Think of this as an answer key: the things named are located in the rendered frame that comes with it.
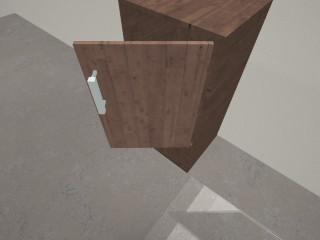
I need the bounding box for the handle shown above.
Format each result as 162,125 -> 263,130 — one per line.
87,70 -> 106,114

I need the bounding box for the cupboard door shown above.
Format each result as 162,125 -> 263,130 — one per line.
72,41 -> 214,148

